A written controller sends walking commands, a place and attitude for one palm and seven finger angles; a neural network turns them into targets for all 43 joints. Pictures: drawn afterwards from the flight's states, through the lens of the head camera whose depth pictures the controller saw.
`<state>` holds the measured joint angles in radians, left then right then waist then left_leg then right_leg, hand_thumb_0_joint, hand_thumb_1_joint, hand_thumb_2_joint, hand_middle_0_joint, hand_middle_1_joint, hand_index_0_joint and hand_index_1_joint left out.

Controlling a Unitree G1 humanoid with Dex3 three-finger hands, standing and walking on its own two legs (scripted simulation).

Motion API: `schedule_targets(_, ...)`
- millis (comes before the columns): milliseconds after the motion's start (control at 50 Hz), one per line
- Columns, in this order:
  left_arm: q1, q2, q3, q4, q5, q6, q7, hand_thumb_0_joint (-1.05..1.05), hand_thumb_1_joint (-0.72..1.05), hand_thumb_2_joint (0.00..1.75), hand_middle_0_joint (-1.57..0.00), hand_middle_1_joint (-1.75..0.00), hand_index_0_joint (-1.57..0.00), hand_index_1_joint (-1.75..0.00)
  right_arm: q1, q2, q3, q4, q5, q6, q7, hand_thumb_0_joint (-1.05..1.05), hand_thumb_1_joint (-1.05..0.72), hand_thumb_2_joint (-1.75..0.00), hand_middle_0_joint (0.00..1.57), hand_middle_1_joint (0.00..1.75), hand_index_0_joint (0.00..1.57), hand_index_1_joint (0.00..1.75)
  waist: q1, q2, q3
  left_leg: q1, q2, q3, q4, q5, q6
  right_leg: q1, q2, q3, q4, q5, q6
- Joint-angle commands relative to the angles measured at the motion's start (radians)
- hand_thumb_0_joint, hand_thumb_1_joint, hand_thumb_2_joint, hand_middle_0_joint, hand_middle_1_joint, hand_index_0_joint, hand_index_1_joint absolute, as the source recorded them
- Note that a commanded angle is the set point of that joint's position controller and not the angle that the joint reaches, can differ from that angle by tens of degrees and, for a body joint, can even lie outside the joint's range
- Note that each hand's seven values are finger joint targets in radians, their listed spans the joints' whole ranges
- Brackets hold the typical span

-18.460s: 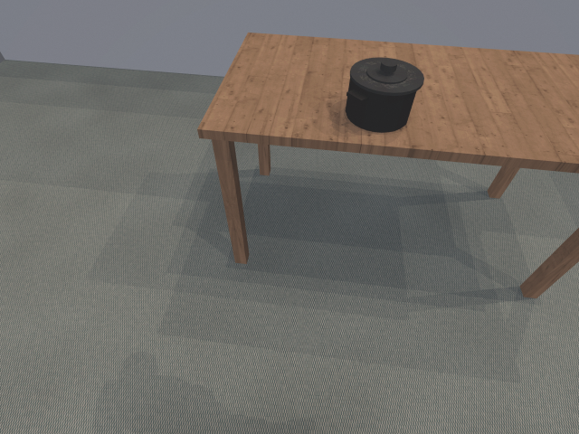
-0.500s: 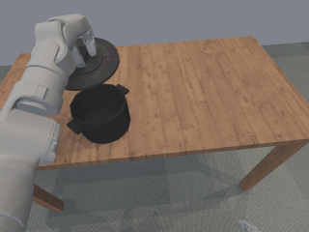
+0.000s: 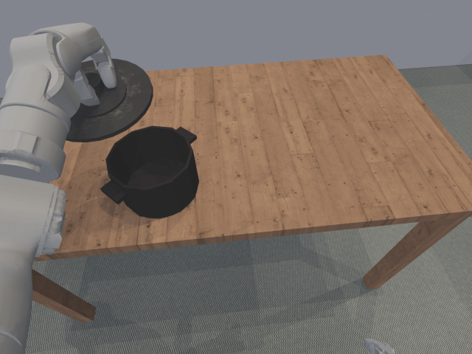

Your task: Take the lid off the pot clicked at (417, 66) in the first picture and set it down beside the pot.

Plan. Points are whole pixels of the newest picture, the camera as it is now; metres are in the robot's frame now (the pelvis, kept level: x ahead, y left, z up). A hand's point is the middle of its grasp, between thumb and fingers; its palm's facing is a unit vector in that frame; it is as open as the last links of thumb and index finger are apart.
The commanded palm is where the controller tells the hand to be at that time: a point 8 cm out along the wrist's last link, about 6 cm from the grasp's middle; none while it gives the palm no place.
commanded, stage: move the lid sideways beside the pot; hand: left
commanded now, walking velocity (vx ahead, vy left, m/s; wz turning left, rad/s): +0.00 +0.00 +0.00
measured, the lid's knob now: (89, 84) +0.50 +0.24 +0.20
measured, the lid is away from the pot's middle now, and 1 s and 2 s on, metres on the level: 0.06 0.17 0.24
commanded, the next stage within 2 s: lower the lid onto the table in 1.62 s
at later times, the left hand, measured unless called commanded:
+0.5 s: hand (38, 88) +0.46 +0.29 +0.22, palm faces -0.26 -0.09 -0.96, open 6.5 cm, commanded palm +0.45 +0.29 +0.28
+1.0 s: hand (1, 98) +0.45 +0.34 +0.21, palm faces -0.29 -0.10 -0.95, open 6.4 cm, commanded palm +0.45 +0.35 +0.28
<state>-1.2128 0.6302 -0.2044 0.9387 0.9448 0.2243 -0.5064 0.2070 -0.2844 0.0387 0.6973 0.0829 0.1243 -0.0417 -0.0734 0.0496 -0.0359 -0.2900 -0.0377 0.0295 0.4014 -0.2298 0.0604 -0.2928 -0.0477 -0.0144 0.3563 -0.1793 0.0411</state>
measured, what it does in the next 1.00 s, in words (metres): stands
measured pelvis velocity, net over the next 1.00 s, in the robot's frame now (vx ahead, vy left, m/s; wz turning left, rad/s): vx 0.00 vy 0.01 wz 0.02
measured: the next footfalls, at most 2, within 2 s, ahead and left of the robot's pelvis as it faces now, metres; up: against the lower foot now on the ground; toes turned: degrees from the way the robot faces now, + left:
none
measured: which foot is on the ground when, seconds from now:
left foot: down 0.00-1.00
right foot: down 0.00-1.00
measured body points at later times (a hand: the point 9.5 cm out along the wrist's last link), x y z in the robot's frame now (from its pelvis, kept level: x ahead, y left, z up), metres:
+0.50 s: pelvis +0.00 +0.01 +0.00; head +0.05 +0.00 +0.45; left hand +0.47 +0.29 +0.27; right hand +0.10 -0.26 -0.13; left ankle -0.02 +0.08 -0.74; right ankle -0.01 -0.15 -0.74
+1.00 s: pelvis +0.00 +0.01 +0.00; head +0.05 +0.01 +0.45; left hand +0.46 +0.34 +0.27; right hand +0.08 -0.26 -0.13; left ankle -0.02 +0.08 -0.74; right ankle -0.01 -0.15 -0.74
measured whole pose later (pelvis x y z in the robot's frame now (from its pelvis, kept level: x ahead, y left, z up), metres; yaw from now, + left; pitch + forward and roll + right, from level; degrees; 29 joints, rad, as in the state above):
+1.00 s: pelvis +0.00 +0.01 +0.00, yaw +1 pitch +7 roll -2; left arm -1.18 0.86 -0.11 0.97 0.95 0.03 -0.55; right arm 0.23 -0.30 0.04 0.71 0.10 0.15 -0.06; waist -0.07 0.03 -0.01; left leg -0.33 -0.04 0.01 0.44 -0.24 0.07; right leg -0.29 -0.05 -0.03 0.34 -0.17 0.04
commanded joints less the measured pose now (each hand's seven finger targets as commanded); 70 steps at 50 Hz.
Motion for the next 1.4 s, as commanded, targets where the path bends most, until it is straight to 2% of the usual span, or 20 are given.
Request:
schedule_targets(0,-0.598,0.298,0.101,-0.258,0.019,-0.020,0.046,0.00,0.77,0.74,-0.96,-1.04,-1.01,-1.07,-0.020,-0.149,-0.049,-0.117,0.002,-0.029,-0.005,0.00,-0.90,-0.90,0.20,0.30,0.20,0.30,0.003,-0.003,-0.461,0.269,0.018,-0.053,0.018,0.465,0.015,0.141,0.049,-0.024,0.018,0.349,-0.080)
schedule_targets(80,-0.579,0.264,0.065,-0.211,0.011,-0.027,0.035,0.00,0.77,0.74,-0.96,-1.04,-1.01,-1.07,-0.014,-0.152,-0.046,-0.102,0.009,-0.021,-0.004,0.00,-0.90,-0.90,0.20,0.30,0.20,0.30,-0.009,0.004,-0.394,0.249,0.021,-0.054,0.011,0.425,0.010,0.096,0.054,-0.038,0.009,0.298,-0.080)
schedule_targets(220,-0.595,0.339,0.103,-0.263,0.005,-0.060,0.035,0.00,0.77,0.74,-0.96,-1.04,-1.01,-1.07,-0.017,-0.166,-0.050,-0.107,0.010,-0.028,-0.008,0.00,-0.90,-0.90,0.20,0.30,0.20,0.30,0.002,0.058,-0.444,0.282,0.022,-0.068,0.019,0.483,0.003,0.103,0.052,-0.037,0.006,0.305,-0.088)
schedule_targets(260,-0.576,0.366,0.132,-0.242,0.013,-0.070,0.037,0.00,0.77,0.74,-0.96,-1.04,-1.01,-1.07,0.000,-0.161,-0.049,-0.100,0.009,-0.026,-0.009,0.00,-0.90,-0.90,0.20,0.30,0.20,0.30,0.002,0.033,-0.451,0.284,0.026,-0.069,0.019,0.473,0.005,0.112,0.056,-0.036,0.008,0.296,-0.083)
schedule_targets(320,-0.514,0.358,0.121,-0.180,0.001,-0.074,0.028,0.00,0.77,0.74,-0.96,-1.04,-1.01,-1.07,0.000,-0.170,-0.049,-0.100,0.016,-0.023,-0.007,0.00,-0.90,-0.90,0.20,0.30,0.20,0.30,0.004,0.019,-0.399,0.248,0.026,-0.065,0.019,0.486,0.004,0.102,0.054,-0.042,0.004,0.307,-0.085)
schedule_targets(380,-0.567,0.401,0.146,-0.263,0.017,-0.090,0.029,0.00,0.77,0.74,-0.96,-1.04,-1.01,-1.07,-0.003,-0.166,-0.052,-0.108,0.009,-0.018,-0.004,0.00,-0.90,-0.90,0.20,0.30,0.20,0.30,0.008,0.051,-0.453,0.286,0.027,-0.074,0.023,0.508,0.003,0.111,0.054,-0.038,0.009,0.306,-0.084)
schedule_targets(520,-0.469,0.400,0.152,-0.245,-0.002,-0.096,0.016,0.00,0.77,0.74,-0.96,-1.04,-1.01,-1.07,-0.004,-0.173,-0.055,-0.120,0.014,-0.010,0.004,0.00,-0.90,-0.90,0.20,0.30,0.20,0.30,0.009,0.058,-0.421,0.284,0.027,-0.081,0.038,0.566,-0.001,0.083,0.057,-0.043,0.004,0.308,-0.086)
schedule_targets(560,-0.476,0.431,0.168,-0.211,0.005,-0.101,0.011,0.00,0.77,0.74,-0.96,-1.04,-1.01,-1.07,0.002,-0.172,-0.048,-0.110,0.017,-0.002,0.002,0.00,-0.90,-0.90,0.20,0.30,0.20,0.30,0.007,0.008,-0.398,0.253,0.028,-0.075,0.026,0.495,0.004,0.092,0.058,-0.046,0.005,0.281,-0.080)
schedule_targets(620,-0.512,0.407,0.132,-0.227,-0.001,-0.109,0.007,0.00,0.77,0.74,-0.96,-1.04,-1.01,-1.07,-0.003,-0.176,-0.052,-0.109,0.019,-0.002,-0.002,0.00,-0.90,-0.90,0.20,0.30,0.20,0.30,0.000,0.052,-0.390,0.264,0.029,-0.076,0.024,0.479,0.003,0.063,0.058,-0.050,-0.005,0.254,-0.085)
schedule_targets(640,-0.542,0.466,0.174,-0.273,0.010,-0.120,0.011,0.00,0.77,0.74,-0.96,-1.04,-1.01,-1.07,0.011,-0.178,-0.053,-0.103,0.014,-0.001,-0.001,0.00,-0.90,-0.90,0.20,0.30,0.20,0.30,0.009,0.049,-0.432,0.280,0.031,-0.083,0.025,0.478,0.000,0.088,0.059,-0.049,0.003,0.255,-0.084)
schedule_targets(700,-0.496,0.461,0.169,-0.169,0.005,-0.137,0.006,0.00,0.77,0.74,-0.96,-1.04,-1.01,-1.07,0.016,-0.173,-0.046,-0.098,0.019,-0.001,-0.011,0.00,-0.90,-0.90,0.20,0.30,0.20,0.30,0.005,0.011,-0.385,0.231,0.027,-0.069,0.021,0.412,0.012,0.092,0.059,-0.051,-0.002,0.239,-0.081)
schedule_targets(740,-0.528,0.474,0.168,-0.215,0.006,-0.150,0.009,0.00,0.77,0.74,-0.96,-1.04,-1.01,-1.07,0.017,-0.178,-0.050,-0.098,0.016,0.000,-0.011,0.00,-0.90,-0.90,0.20,0.30,0.20,0.30,0.005,0.046,-0.417,0.253,0.029,-0.073,0.022,0.445,0.008,0.093,0.056,-0.047,0.001,0.249,-0.083)
schedule_targets(800,-0.511,0.482,0.164,-0.146,0.005,-0.163,0.006,0.00,0.77,0.74,-0.96,-1.04,-1.01,-1.07,0.029,-0.180,-0.046,-0.085,0.023,0.000,-0.018,0.00,-0.90,-0.90,0.20,0.30,0.20,0.30,-0.001,0.025,-0.371,0.225,0.030,-0.062,0.018,0.376,0.015,0.082,0.059,-0.048,-0.009,0.218,-0.080)
schedule_targets(920,-0.539,0.529,0.184,-0.211,0.004,-0.199,0.009,0.00,0.77,0.74,-0.96,-1.04,-1.01,-1.07,0.028,-0.188,-0.050,-0.089,0.021,-0.003,-0.020,0.00,-0.90,-0.90,0.20,0.30,0.20,0.30,0.006,0.128,-0.422,0.285,0.035,-0.083,0.036,0.533,0.001,0.066,0.057,-0.052,-0.005,0.257,-0.088)
schedule_targets(980,-0.475,0.550,0.213,-0.139,0.004,-0.202,0.005,0.00,0.77,0.74,-0.96,-1.04,-1.01,-1.07,0.054,-0.187,-0.048,-0.078,0.021,0.004,-0.018,0.00,-0.90,-0.90,0.20,0.30,0.20,0.30,0.005,0.051,-0.391,0.244,0.033,-0.069,0.043,0.463,0.015,0.082,0.062,-0.049,-0.006,0.253,-0.078)
schedule_targets(1020,-0.499,0.526,0.179,-0.161,-0.001,-0.204,0.001,0.00,0.77,0.74,-0.96,-1.04,-1.01,-1.07,0.041,-0.192,-0.050,-0.082,0.025,0.004,-0.017,0.00,-0.90,-0.90,0.20,0.30,0.20,0.30,0.002,0.090,-0.391,0.246,0.034,-0.072,0.038,0.493,0.009,0.065,0.059,-0.052,-0.007,0.256,-0.084)
schedule_targets(1140,-0.465,0.629,0.244,-0.129,0.014,-0.226,0.002,0.00,0.77,0.74,-0.96,-1.04,-1.01,-1.07,0.070,-0.198,-0.046,-0.071,0.025,0.018,-0.016,0.00,-0.90,-0.90,0.20,0.30,0.20,0.30,0.007,0.061,-0.392,0.220,0.037,-0.060,0.055,0.484,0.020,0.093,0.064,-0.048,0.008,0.281,-0.077)
schedule_targets(1220,-0.481,0.655,0.251,-0.157,0.014,-0.240,0.003,0.00,0.77,0.74,-0.96,-1.04,-1.01,-1.07,0.066,-0.201,-0.047,-0.081,0.027,0.020,-0.019,0.00,-0.90,-0.90,0.20,0.30,0.20,0.30,0.007,0.132,-0.419,0.256,0.037,-0.068,0.065,0.576,0.015,0.076,0.064,-0.050,0.006,0.295,-0.081)
schedule_targets(1300,-0.426,0.682,0.272,-0.071,0.019,-0.247,0.000,0.00,0.77,0.74,-0.96,-1.04,-1.01,-1.07,0.096,-0.202,-0.043,-0.072,0.027,0.024,-0.022,0.00,-0.90,-0.90,0.20,0.30,0.20,0.30,0.001,0.080,-0.381,0.215,0.036,-0.055,0.067,0.493,0.026,0.071,0.071,-0.055,0.007,0.259,-0.076)
schedule_targets(1380,-0.472,0.672,0.237,-0.085,0.024,-0.254,-0.006,0.00,0.77,0.74,-0.96,-1.04,-1.01,-1.07,0.109,-0.205,-0.042,-0.058,0.029,0.025,-0.025,0.00,-0.90,-0.90,0.20,0.30,0.20,0.30,-0.013,0.099,-0.372,0.231,0.041,-0.056,0.075,0.495,0.026,0.039,0.075,-0.056,0.001,0.252,-0.074)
